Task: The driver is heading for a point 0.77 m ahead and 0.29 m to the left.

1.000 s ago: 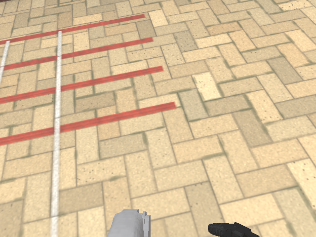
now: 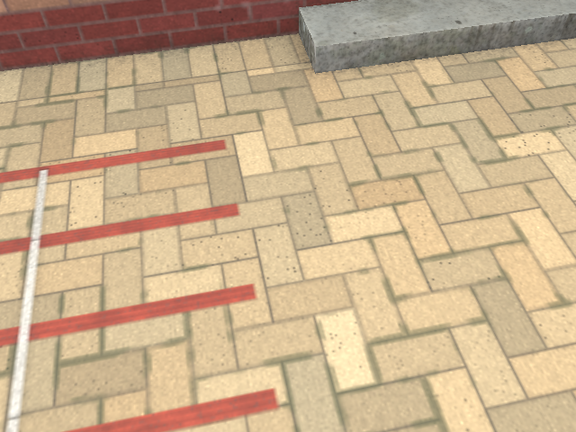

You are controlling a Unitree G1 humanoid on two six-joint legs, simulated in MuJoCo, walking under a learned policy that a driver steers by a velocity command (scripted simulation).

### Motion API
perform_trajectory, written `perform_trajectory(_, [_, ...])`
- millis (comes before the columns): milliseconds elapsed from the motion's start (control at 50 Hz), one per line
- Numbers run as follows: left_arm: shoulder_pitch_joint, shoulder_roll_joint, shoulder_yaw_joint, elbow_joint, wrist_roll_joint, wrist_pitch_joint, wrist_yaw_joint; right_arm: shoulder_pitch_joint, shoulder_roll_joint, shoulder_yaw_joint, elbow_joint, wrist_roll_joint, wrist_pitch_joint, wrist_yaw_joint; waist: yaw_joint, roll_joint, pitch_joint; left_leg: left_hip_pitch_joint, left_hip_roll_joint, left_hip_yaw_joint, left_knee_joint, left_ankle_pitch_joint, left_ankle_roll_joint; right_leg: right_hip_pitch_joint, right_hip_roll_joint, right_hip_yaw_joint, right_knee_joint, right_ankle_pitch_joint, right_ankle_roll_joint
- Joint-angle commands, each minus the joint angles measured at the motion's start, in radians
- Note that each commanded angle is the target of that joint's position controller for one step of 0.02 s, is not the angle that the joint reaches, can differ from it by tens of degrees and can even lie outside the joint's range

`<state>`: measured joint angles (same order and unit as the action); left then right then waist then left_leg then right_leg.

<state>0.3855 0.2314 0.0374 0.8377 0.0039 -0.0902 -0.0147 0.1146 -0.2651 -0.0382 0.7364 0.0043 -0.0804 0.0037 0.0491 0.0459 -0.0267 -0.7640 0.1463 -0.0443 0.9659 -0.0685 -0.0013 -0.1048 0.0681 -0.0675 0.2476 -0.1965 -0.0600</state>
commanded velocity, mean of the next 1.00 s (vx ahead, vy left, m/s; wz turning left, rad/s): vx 0.50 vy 0.00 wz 0.13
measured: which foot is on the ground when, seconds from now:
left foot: up 0.00-0.18, down 0.20-0.78, up 0.80-1.00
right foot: down 0.00-0.22, up 0.24-0.76, down 0.78-1.00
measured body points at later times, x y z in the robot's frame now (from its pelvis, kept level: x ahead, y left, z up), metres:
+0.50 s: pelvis +0.27 +0.07 +0.00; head +0.29 +0.09 +0.45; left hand +0.44 +0.33 -0.11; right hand +0.31 -0.20 -0.12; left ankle +0.27 +0.15 -0.75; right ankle +0.37 -0.11 -0.66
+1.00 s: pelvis +0.53 +0.02 +0.00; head +0.55 +0.01 +0.45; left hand +0.56 +0.30 -0.12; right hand +0.69 -0.24 -0.12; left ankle +0.53 +0.18 -0.66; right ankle +0.54 -0.09 -0.75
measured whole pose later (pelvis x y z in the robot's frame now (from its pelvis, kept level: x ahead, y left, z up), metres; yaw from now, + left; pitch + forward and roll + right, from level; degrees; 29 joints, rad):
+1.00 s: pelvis +0.53 +0.02 +0.00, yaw +11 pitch +2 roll -2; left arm 0.28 0.23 0.07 0.82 0.01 -0.10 -0.01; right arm 0.23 -0.29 -0.08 0.78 0.03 -0.03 -0.01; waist 0.03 0.05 0.00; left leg -0.65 0.09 -0.07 1.14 -0.25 0.02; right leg -0.19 0.01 -0.14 0.34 -0.18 -0.03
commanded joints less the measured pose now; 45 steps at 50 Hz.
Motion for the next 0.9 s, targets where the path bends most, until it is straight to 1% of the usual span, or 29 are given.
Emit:
perform_trajectory(20, [-0.045, 0.167, 0.038, -0.073, -0.01, -0.015, 0.013, -0.066, -0.007, 0.009, -0.063, 0.0, -0.012, 0.01, -0.014, -0.088, 0.055, 0.095, -0.03, 0.04, -0.219, 0.143, -0.003, -0.084, -0.234, 0.112, -0.106, 0.31, -0.153])
perform_trajectory(80, [0.018, 0.18, 0.044, -0.042, -0.027, -0.003, 0.013, -0.156, -0.024, 0.007, -0.099, 0.012, -0.017, 0.025, 0.02, -0.1, 0.075, 0.068, -0.043, 0.03, -0.335, 0.128, 0.017, 0.047, -0.287, 0.139, -0.067, 0.255, -0.145])
perform_trajectory(140, [0.019, 0.186, 0.051, -0.026, -0.027, 0.012, 0.018, -0.17, -0.055, -0.006, -0.124, 0.013, -0.023, 0.041, 0.001, -0.113, 0.071, 0.105, -0.069, 0.036, -0.411, 0.04, 0.064, 0.139, -0.326, 0.157, -0.005, 0.319, -0.117])
perform_trajectory(160, [0.003, 0.194, 0.054, -0.026, -0.026, 0.015, 0.02, -0.128, -0.072, -0.014, -0.117, 0.009, -0.025, 0.041, -0.027, -0.128, 0.044, 0.178, -0.092, 0.053, -0.428, 0.009, 0.08, 0.153, -0.32, 0.148, 0.044, 0.429, -0.103])
perform_trajectory(180, [-0.022, 0.2, 0.056, -0.028, -0.024, 0.02, 0.022, -0.038, -0.096, -0.029, -0.094, 0.004, -0.026, 0.036, -0.082, -0.135, -0.009, 0.307, -0.127, 0.082, -0.451, 0.003, 0.1, 0.148, -0.291, 0.12, 0.147, 0.576, -0.08])
perform_trajectory(200, [-0.028, 0.179, 0.049, -0.034, -0.015, 0.024, 0.025, 0.133, -0.145, -0.054, -0.045, 0.0, -0.024, 0.027, -0.151, -0.114, -0.111, 0.539, -0.133, 0.087, -0.429, 0.032, 0.129, 0.074, -0.236, 0.077, 0.344, 0.619, -0.052])
perform_trajectory(220, [-0.01, 0.128, 0.028, -0.062, 0.011, 0.022, 0.029, 0.32, -0.228, -0.075, -0.015, -0.01, -0.018, 0.014, -0.198, 0.037, -0.27, 0.854, 0.069, -0.153, -0.404, 0.103, 0.188, -0.15, -0.161, 0.025, 0.693, 0.281, -0.012])
perform_trajectory(240, [0.148, 0.009, -0.004, -0.058, -0.004, 0.002, 0.016, 0.327, -0.269, -0.079, -0.01, -0.015, -0.019, 0.023, -0.113, 0.319, -0.388, 1.143, 0.248, -0.638, -0.562, -0.099, 0.354, -0.53, 0.01, 0.103, 1.009, -0.361, 0.044])
perform_trajectory(260, [0.086, 0.116, 0.019, -0.042, -0.022, -0.015, 0.01, 0.319, -0.174, -0.06, -0.022, -0.001, -0.016, 0.022, -0.156, 0.18, -0.361, 1.121, 0.227, -0.689, -0.635, -0.242, 0.321, -0.65, -0.042, 0.213, 1.123, -0.36, 0.035])
perform_trajectory(280, [-0.029, 0.155, 0.031, -0.078, -0.037, -0.022, 0.008, 0.251, -0.139, -0.05, -0.028, 0.005, -0.015, 0.016, -0.151, 0.101, -0.21, 0.98, 0.2, -0.53, -0.644, -0.227, 0.276, -0.708, -0.09, 0.182, 1.128, -0.268, 0.027])
perform_trajectory(300, [-0.092, 0.145, 0.028, -0.099, -0.029, -0.023, 0.017, 0.175, -0.121, -0.042, -0.038, 0.001, -0.014, 0.016, -0.113, 0.0, -0.131, 0.819, 0.167, -0.416, -0.664, -0.125, 0.255, -0.671, -0.145, 0.152, 1.078, -0.167, 0.027])
perform_trajectory(320, [-0.118, 0.138, 0.033, -0.108, -0.013, -0.017, 0.024, 0.131, -0.096, -0.037, -0.038, -0.008, -0.016, 0.02, -0.082, -0.013, -0.077, 0.693, 0.131, -0.338, -0.694, -0.043, 0.249, -0.623, -0.175, 0.147, 1.023, -0.112, 0.029])
perform_trajectory(340, [-0.087, 0.127, 0.036, -0.105, -0.011, -0.003, 0.025, 0.112, -0.076, -0.032, -0.038, -0.019, -0.023, 0.024, -0.045, 0.019, -0.069, 0.616, 0.104, -0.284, -0.722, -0.001, 0.244, -0.556, -0.2, 0.158, 0.989, -0.081, 0.027])
perform_trajectory(360, [-0.062, 0.111, 0.036, -0.099, -0.013, 0.01, 0.027, 0.109, -0.066, -0.032, -0.032, -0.017, -0.029, 0.026, -0.029, 0.034, -0.065, 0.578, 0.086, -0.248, -0.752, 0.012, 0.249, -0.524, -0.205, 0.156, 0.963, -0.065, 0.031])
perform_trajectory(400, [-0.065, 0.093, 0.035, -0.101, -0.01, 0.025, 0.031, 0.127, -0.083, -0.037, -0.011, -0.011, -0.039, 0.023, -0.017, 0.025, -0.038, 0.542, 0.075, -0.185, -0.79, 0.064, 0.261, -0.534, -0.21, 0.145, 0.909, -0.03, 0.045])
perform_trajectory(460, [-0.167, 0.085, 0.034, -0.131, -0.001, 0.027, 0.033, 0.176, -0.112, -0.046, 0.018, -0.008, -0.031, 0.006, -0.039, -0.001, 0.001, 0.574, 0.071, -0.129, -0.818, 0.125, 0.258, -0.621, -0.219, 0.139, 0.77, 0.094, 0.069])
perform_trajectory(560, [-0.316, 0.059, 0.025, -0.16, -0.008, 0.016, 0.017, 0.239, -0.134, -0.049, 0.052, 0.005, -0.016, -0.006, -0.096, 0.011, 0.036, 0.64, 0.045, -0.051, -0.823, 0.107, 0.214, -0.608, -0.188, 0.108, 0.491, 0.271, 0.068])
perform_trajectory(620, [-0.412, 0.056, 0.022, -0.194, -0.015, 0.007, 0.003, 0.294, -0.138, -0.05, 0.082, 0.014, -0.004, -0.006, -0.135, 0.009, 0.068, 0.694, 0.059, -0.07, -0.792, 0.078, 0.216, -0.598, -0.162, 0.093, 0.38, 0.259, 0.067])
perform_trajectory(660, [-0.452, 0.059, 0.022, -0.212, -0.018, -0.006, -0.01, 0.31, -0.144, -0.052, 0.092, 0.016, 0.008, -0.009, -0.143, 0.017, 0.08, 0.722, 0.075, -0.099, -0.752, 0.072, 0.217, -0.579, -0.141, 0.089, 0.321, 0.212, 0.062])
perform_trajectory(720, [-0.408, 0.094, 0.034, -0.211, -0.019, -0.025, -0.022, 0.279, -0.169, -0.063, 0.091, 0.021, 0.019, -0.016, -0.097, 0.05, 0.053, 0.738, 0.096, -0.151, -0.666, 0.125, 0.195, -0.453, -0.111, 0.088, 0.248, 0.122, 0.035])
perform_trajectory(740, [-0.333, 0.112, 0.045, -0.191, -0.015, -0.029, -0.02, 0.253, -0.172, -0.064, 0.087, 0.023, 0.022, -0.017, -0.048, 0.054, 0.016, 0.72, 0.074, -0.141, -0.592, 0.216, 0.177, -0.331, -0.087, 0.065, 0.207, 0.122, 0.018])
perform_trajectory(760, [-0.195, 0.158, 0.068, -0.15, -0.007, -0.033, -0.011, 0.248, -0.143, -0.054, 0.083, 0.019, 0.022, -0.016, 0.009, 0.033, -0.078, 0.66, 0.014, -0.103, -0.435, 0.289, 0.148, -0.111, -0.093, 0.066, 0.203, 0.137, -0.012])
perform_trajectory(780, [-0.002, 0.238, 0.089, -0.126, 0.012, -0.034, 0.002, 0.23, -0.079, -0.031, 0.052, 0.0, 0.016, -0.015, 0.085, -0.074, -0.241, 0.46, -0.061, -0.046, -0.125, 0.079, 0.101, 0.203, -0.286, 0.257, 0.241, 0.178, -0.085])
perform_trajectory(800, [0.047, 0.297, 0.101, -0.11, 0.016, -0.024, 0.002, 0.357, 0.013, -0.005, 0.032, 0.011, -0.004, -0.012, 0.029, -0.355, -0.356, 0.081, -0.2, -0.004, 0.194, -0.476, 0.04, 0.508, -0.508, 0.672, 0.157, 0.055, -0.23])
perform_trajectory(820, [0.049, 0.197, 0.08, -0.116, 0.008, -0.019, 0.007, 0.33, -0.091, -0.03, 0.057, 0.032, -0.014, -0.01, 0.063, -0.276, -0.335, -0.019, -0.153, -0.11, 0.33, -0.497, 0.036, 0.471, -0.495, 0.736, 0.097, -0.069, -0.225])
perform_trajectory(840, [-0.014, 0.15, 0.064, -0.123, 0.001, -0.017, 0.012, 0.247, -0.135, -0.045, 0.034, 0.04, -0.014, -0.01, 0.058, -0.215, -0.204, -0.062, -0.11, -0.096, 0.36, -0.406, 0.039, 0.352, -0.467, 0.577, 0.083, -0.058, -0.181])
perform_trajectory(860, [-0.08, 0.124, 0.054, -0.126, 0.001, -0.016, 0.012, 0.197, -0.124, -0.046, 0.025, 0.032, -0.008, -0.013, 0.03, -0.148, -0.133, -0.029, -0.068, -0.072, 0.337, -0.324, 0.036, 0.218, -0.424, 0.465, 0.053, -0.004, -0.156])
perform_trajectory(880, [-0.13, 0.097, 0.047, -0.122, 0.002, -0.017, 0.009, 0.169, -0.112, -0.05, 0.016, 0.022, 0.001, -0.014, 0.004, -0.139, -0.066, 0.0, -0.043, -0.07, 0.293, -0.27, 0.033, 0.105, -0.387, 0.382, 0.011, 0.033, -0.143])
perform_trajectory(900, [-0.16, 0.082, 0.042, -0.118, 0.008, -0.021, 0.007, 0.184, -0.095, -0.054, 0.015, 0.023, 0.015, -0.012, -0.028, -0.157, -0.032, 0.053, -0.022, -0.076, 0.261, -0.235, 0.032, 0.025, -0.361, 0.31, -0.029, 0.06, -0.129])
